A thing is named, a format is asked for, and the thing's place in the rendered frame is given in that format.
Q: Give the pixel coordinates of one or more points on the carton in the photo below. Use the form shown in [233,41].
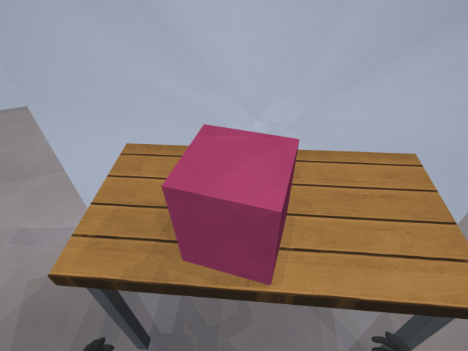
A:
[228,197]

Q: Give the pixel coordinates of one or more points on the right robot hand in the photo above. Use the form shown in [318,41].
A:
[392,341]

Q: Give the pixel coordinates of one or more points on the table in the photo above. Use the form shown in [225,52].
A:
[364,231]

